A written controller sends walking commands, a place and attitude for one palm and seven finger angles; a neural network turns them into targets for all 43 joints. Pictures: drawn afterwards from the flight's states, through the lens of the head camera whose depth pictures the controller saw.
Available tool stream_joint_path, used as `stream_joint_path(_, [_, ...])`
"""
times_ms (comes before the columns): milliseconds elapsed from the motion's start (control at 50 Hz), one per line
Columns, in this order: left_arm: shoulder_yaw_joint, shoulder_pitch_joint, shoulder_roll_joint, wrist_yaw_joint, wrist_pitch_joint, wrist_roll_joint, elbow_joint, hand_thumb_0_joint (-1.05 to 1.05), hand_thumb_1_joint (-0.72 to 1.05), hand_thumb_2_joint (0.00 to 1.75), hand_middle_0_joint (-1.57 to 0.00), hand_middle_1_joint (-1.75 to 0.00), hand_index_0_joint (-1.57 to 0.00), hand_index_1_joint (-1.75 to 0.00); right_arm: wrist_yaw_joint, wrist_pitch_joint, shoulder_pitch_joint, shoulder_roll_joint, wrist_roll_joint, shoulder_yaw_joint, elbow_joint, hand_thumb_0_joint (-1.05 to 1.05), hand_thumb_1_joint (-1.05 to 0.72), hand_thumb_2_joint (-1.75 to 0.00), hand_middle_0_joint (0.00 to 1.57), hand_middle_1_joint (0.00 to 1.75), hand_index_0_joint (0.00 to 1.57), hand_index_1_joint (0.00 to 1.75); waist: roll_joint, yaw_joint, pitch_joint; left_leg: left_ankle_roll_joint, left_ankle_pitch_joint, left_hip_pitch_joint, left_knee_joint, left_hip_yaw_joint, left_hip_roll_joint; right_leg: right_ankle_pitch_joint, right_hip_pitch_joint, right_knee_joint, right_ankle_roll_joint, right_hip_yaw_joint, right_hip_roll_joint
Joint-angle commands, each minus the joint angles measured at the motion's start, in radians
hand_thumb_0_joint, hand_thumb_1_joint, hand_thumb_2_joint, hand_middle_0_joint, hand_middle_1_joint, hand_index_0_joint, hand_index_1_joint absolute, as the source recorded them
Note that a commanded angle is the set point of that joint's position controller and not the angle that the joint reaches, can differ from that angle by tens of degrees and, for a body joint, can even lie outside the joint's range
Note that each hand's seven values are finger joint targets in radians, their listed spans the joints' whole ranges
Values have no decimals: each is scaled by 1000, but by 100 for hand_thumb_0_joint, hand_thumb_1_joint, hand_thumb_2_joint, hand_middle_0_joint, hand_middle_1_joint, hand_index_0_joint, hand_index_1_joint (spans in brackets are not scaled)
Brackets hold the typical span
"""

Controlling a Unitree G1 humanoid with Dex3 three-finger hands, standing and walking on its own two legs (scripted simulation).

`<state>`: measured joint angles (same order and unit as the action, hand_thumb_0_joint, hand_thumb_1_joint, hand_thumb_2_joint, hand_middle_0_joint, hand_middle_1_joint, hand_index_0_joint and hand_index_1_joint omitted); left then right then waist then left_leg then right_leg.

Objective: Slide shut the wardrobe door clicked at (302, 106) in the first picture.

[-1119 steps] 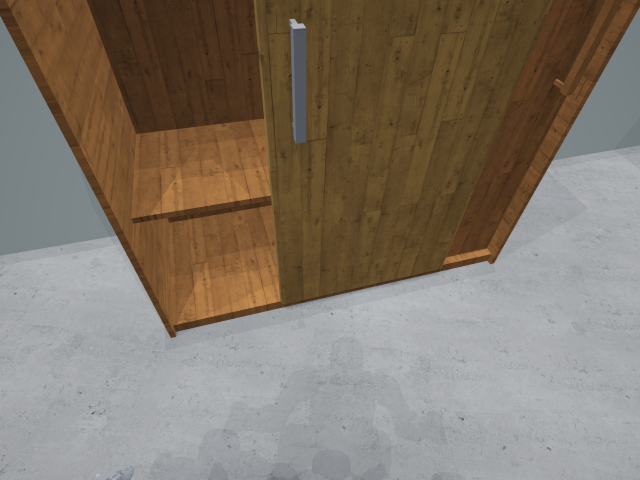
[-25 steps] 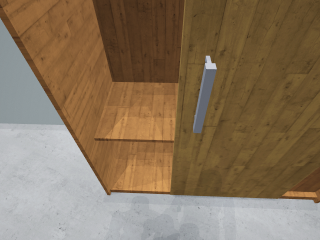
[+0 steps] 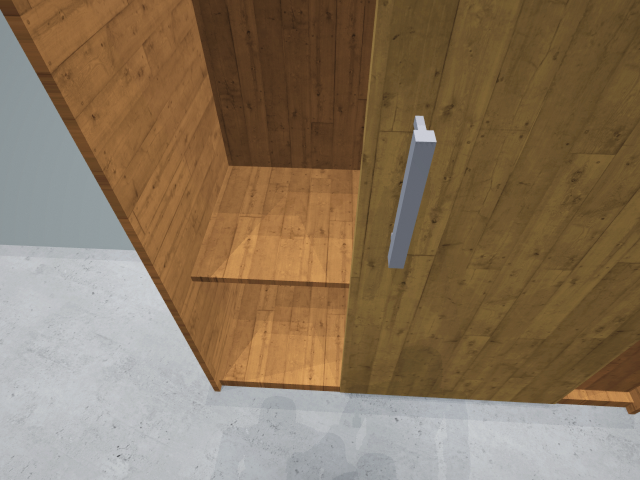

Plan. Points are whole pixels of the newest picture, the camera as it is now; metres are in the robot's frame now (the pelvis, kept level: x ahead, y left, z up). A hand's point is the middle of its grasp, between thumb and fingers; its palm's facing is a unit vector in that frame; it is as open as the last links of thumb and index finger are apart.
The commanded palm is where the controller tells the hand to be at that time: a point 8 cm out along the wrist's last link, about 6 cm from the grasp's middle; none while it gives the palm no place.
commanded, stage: raise the hand with hooked fingers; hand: right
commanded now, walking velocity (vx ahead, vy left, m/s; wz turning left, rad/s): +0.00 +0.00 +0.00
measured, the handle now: (406, 199) +0.46 -0.09 +0.11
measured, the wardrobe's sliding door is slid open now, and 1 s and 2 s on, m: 0.38 0.38 0.38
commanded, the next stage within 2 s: none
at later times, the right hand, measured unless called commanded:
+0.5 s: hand (467, 477) +0.15 -0.15 -0.03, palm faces -0.01 +1.00 +0.06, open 8.5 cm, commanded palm +0.12 -0.23 -0.02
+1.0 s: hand (550, 417) +0.19 -0.22 +0.06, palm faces +0.08 +1.00 -0.05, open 11.6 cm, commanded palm +0.15 -0.27 +0.05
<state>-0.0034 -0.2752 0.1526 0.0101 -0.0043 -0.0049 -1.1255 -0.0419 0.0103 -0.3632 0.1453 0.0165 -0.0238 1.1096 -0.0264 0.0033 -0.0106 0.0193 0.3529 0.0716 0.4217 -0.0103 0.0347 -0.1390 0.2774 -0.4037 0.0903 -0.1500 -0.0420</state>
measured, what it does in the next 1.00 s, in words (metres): stands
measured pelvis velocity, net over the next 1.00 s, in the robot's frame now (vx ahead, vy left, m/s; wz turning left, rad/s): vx -0.03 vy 0.03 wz -0.05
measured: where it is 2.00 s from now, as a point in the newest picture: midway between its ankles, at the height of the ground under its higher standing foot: outside the picture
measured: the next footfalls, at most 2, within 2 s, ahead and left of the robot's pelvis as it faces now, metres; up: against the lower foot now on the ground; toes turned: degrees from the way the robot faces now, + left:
none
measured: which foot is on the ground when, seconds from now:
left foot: down 0.00-1.00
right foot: down 0.00-1.00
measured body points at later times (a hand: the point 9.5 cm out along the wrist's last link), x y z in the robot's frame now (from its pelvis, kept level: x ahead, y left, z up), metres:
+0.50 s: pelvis -0.04 +0.04 -0.05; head -0.03 +0.03 +0.40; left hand +0.18 +0.29 -0.08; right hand +0.15 -0.21 -0.03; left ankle -0.07 +0.13 -0.74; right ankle +0.05 -0.06 -0.74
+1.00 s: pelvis -0.03 +0.03 -0.04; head -0.01 +0.03 +0.41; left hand +0.12 +0.26 -0.13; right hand +0.18 -0.27 +0.06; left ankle -0.07 +0.13 -0.74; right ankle +0.05 -0.06 -0.74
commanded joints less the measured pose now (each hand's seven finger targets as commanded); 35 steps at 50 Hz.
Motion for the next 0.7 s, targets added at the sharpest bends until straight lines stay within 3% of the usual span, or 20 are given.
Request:
stream_joint_path(0, [15,-49,101,9,-15,0,35,0,90,90,-20,-30,-20,-30,-9,10,-126,93,5,16,-1,0,-90,-90,20,30,20,30,-1,9,-58,-50,-75,175,-103,47,71,-52,-125,95,-33,196,164])
stream_joint_path(40, [15,-50,104,9,-17,-2,36,0,90,90,-20,-30,-20,-30,-11,9,-122,91,4,17,-2,0,-90,-90,20,30,20,30,1,3,-52,-52,-83,180,-97,51,72,-21,-142,89,-35,194,161])
stream_joint_path(60, [13,5,149,2,-19,-7,121,0,90,90,-20,-30,-20,-30,-37,24,-78,97,24,4,-20,0,-90,-90,20,30,20,30,-4,-12,-157,-53,-148,251,-106,75,68,52,-29,-75,-61,191,156])
stream_joint_path(80, [64,-73,305,51,-147,46,476,0,90,90,-20,-30,-20,-30,-41,221,587,326,-154,115,-1539,0,-88,-89,20,32,20,32,156,-167,352,-45,-255,283,43,-67,-29,124,-415,-36,-62,192,85])
stream_joint_path(100, [-4,64,241,76,-241,62,427,0,90,90,-20,-30,-20,-30,-65,201,484,389,-74,113,-1564,0,-85,-88,20,33,20,33,295,-71,319,-61,-117,344,162,-55,-48,152,-443,6,-104,211,128])
stream_joint_path(120, [30,1,258,71,-289,32,364,0,90,90,-20,-30,-20,-30,-109,152,207,243,-108,108,-1305,0,-83,-87,21,34,21,34,334,-40,337,-64,30,378,234,-51,-29,68,-391,59,-146,277,159])
stream_joint_path(140, [11,-28,179,47,-306,59,339,0,90,90,-20,-30,-20,-30,-103,40,-138,-2,-114,-49,-997,0,-81,-86,21,36,21,36,198,-50,154,-56,19,428,283,-48,-28,-41,-265,90,-115,288,147])
stream_joint_path(160, [19,-19,210,46,-309,63,430,0,90,90,-20,-30,-20,-30,-84,55,-27,12,-171,-67,-1275,0,-78,-85,21,37,21,37,190,-36,151,-44,24,401,245,-59,-17,-136,-214,67,-103,292,135])
stream_joint_path(200, [29,45,237,68,-346,66,488,0,90,90,-20,-30,-20,-30,-52,118,-1,59,-180,-28,-1315,0,-74,-83,21,40,21,40,77,-45,147,-32,-1,357,119,-62,-26,-271,-110,-30,-78,265,102])
stream_joint_path(240, [45,43,244,65,-332,30,514,0,90,90,-20,-30,-20,-30,-3,186,-45,60,-182,38,-1107,0,-69,-81,22,43,22,43,-174,-76,28,-29,45,488,78,-77,-41,-207,13,-152,-67,242,73])
stream_joint_path(260, [54,62,253,56,-319,24,517,0,90,90,-20,-30,-20,-30,47,238,-76,48,-196,71,-979,0,-67,-80,22,45,22,45,-278,-65,-25,-27,52,563,116,-95,-49,-177,98,-200,-70,239,74])
stream_joint_path(300, [77,102,247,31,-299,27,548,0,90,90,-20,-30,-20,-30,196,351,-264,68,-242,162,-839,0,-62,-78,22,48,22,48,-342,33,21,-40,-59,569,225,-90,-57,-70,218,-285,-83,195,60])
stream_joint_path(340, [89,153,268,17,-288,32,616,0,90,90,-20,-30,-20,-30,361,438,-216,137,-311,233,-856,0,-57,-76,22,51,22,51,-231,54,108,-46,-129,538,288,-49,-34,-54,263,-348,-95,153,35])
stream_joint_path(400, [86,182,256,13,-252,43,713,0,90,90,-20,-30,-20,-30,431,384,-152,286,-309,362,-956,0,-50,-73,23,55,23,55,110,107,203,-58,-124,494,320,-13,-25,-42,222,-376,-82,116,17])
stream_joint_path(460, [73,180,217,34,-225,40,786,0,90,90,-20,-30,-20,-30,384,388,4,289,-339,368,-1215,0,-43,-70,23,60,23,60,97,57,263,-33,-10,531,284,31,-36,-121,213,-398,-60,120,35])
stream_joint_path(500, [67,124,201,48,-229,23,768,0,90,90,-20,-30,-20,-30,331,477,164,329,-347,395,-1416,0,-39,-68,24,63,24,63,132,18,284,-36,2,572,301,48,-51,-116,199,-433,-51,157,57])
stream_joint_path(520, [63,108,193,55,-235,20,760,0,90,90,-20,-30,-20,-30,316,528,209,318,-343,369,-1512,0,-36,-67,24,64,24,64,200,0,322,-47,20,582,306,42,-59,-108,155,-435,-46,167,63])
stream_joint_path(580, [39,94,205,71,-278,20,687,0,90,90,-20,-30,-20,-30,327,626,252,245,-343,244,-1475,0,-29,-64,24,69,24,69,223,-65,210,-48,118,694,301,39,-67,-193,167,-469,-41,199,74])
stream_joint_path(620, [25,94,234,85,-302,36,662,0,90,90,-20,-30,-20,-30,391,612,263,254,-361,198,-1382,0,-25,-62,25,72,25,72,130,-98,150,-28,165,689,261,80,-60,-233,231,-498,-35,212,78])
stream_joint_path(680, [21,97,261,102,-310,56,645,0,90,90,-20,-30,-20,-30,497,471,247,315,-362,218,-1174,0,-18,-59,25,76,25,76,31,-81,107,-2,278,657,181,148,-40,-262,315,-502,-35,204,69])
